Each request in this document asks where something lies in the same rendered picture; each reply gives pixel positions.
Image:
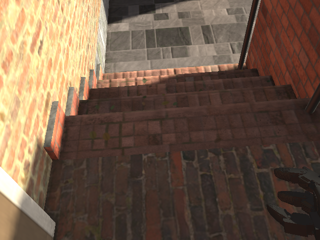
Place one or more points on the stairs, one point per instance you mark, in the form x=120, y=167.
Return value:
x=181, y=87

